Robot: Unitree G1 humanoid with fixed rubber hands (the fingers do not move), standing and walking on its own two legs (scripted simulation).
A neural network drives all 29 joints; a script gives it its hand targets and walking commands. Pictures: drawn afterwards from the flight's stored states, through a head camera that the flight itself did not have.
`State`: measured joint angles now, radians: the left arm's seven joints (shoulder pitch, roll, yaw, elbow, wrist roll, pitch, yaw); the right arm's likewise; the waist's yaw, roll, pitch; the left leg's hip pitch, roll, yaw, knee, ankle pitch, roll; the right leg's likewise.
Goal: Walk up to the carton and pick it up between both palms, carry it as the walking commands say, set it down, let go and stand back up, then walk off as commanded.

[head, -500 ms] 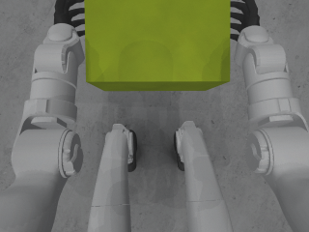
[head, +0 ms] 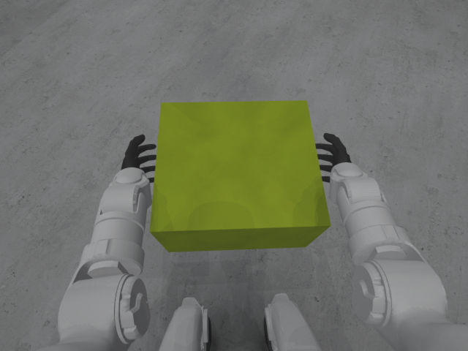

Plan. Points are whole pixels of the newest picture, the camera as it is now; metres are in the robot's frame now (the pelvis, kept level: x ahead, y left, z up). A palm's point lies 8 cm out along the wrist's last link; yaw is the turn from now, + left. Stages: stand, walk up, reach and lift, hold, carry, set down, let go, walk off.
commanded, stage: reach and lift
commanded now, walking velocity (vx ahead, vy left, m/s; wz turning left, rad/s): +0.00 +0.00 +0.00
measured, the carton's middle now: (236, 177) +0.46 +0.00 -0.08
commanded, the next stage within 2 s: hold in 1.90 s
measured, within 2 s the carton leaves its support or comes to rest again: neither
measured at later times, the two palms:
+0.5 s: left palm (120, 166) +0.40 +0.18 +0.07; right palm (363, 164) +0.39 -0.20 +0.07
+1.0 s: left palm (97, 156) +0.38 +0.18 +0.14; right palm (394, 155) +0.36 -0.20 +0.14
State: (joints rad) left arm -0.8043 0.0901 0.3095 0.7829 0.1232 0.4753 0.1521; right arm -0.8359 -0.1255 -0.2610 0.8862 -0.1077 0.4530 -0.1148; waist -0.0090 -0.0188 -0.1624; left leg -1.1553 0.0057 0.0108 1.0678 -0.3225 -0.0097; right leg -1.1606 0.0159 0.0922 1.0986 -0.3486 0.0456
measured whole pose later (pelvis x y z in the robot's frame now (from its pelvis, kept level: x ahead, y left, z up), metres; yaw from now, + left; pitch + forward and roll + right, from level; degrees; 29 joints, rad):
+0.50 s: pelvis +0.06 +0.00 +0.07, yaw +0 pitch +17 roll +1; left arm -0.48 -0.03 0.34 0.63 0.17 0.44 0.06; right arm -0.43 -0.01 -0.34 0.58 -0.19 0.48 -0.04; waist 0.01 -0.02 -0.22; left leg -0.70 0.01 0.01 0.65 -0.24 -0.01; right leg -0.71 0.00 0.09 0.68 -0.26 0.04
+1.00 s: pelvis +0.07 +0.00 +0.10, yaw -1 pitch +2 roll +1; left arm -0.39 -0.03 0.34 0.59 0.18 0.59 -0.01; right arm -0.34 0.02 -0.34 0.52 -0.21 0.64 0.00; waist 0.01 -0.02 -0.21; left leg -0.27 0.01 0.01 0.41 -0.18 -0.01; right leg -0.29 0.00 0.09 0.46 -0.21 0.03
